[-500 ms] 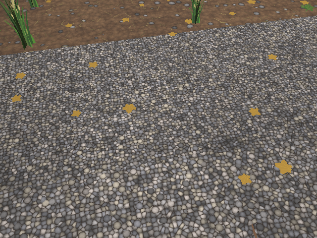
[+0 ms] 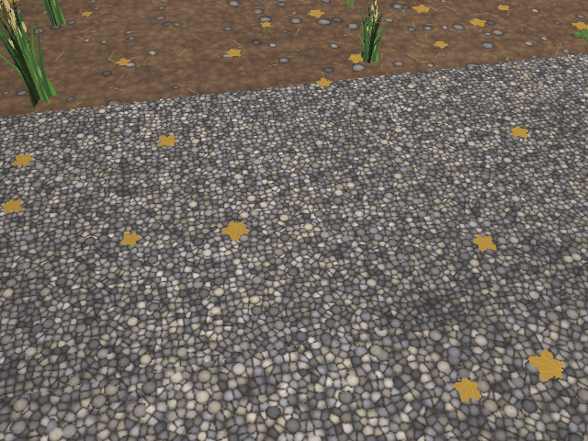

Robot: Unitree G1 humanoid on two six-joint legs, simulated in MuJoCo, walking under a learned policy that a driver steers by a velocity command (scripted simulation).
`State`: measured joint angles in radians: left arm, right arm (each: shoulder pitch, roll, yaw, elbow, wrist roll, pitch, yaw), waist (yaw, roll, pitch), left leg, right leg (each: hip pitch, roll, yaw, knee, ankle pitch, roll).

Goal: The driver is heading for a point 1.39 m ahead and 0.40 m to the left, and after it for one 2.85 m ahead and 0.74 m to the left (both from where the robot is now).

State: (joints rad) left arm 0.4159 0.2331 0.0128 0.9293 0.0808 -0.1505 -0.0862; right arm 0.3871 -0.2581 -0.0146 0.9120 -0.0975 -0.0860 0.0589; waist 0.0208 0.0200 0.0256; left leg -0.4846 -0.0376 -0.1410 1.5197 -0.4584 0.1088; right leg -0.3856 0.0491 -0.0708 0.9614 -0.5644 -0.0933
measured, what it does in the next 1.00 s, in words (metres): goes down, turning left: left foot 0.19 m lower, then right foot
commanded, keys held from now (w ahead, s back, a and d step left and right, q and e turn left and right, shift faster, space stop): w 0.10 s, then w+q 0.90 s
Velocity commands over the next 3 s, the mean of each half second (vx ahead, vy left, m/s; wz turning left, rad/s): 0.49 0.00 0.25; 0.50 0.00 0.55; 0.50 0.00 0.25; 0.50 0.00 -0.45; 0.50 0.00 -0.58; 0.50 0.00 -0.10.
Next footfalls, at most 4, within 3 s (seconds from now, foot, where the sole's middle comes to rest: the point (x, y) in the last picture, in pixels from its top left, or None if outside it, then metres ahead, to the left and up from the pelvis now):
0.30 left None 0.33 0.15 -0.90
0.70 right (312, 417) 0.63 -0.01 -0.90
1.22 left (185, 400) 0.67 0.32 -0.90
1.72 right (220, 298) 1.11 0.29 -1.09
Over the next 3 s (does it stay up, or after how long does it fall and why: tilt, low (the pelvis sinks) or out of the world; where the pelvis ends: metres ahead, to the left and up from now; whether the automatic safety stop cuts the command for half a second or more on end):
stays up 1.55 0.39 -0.32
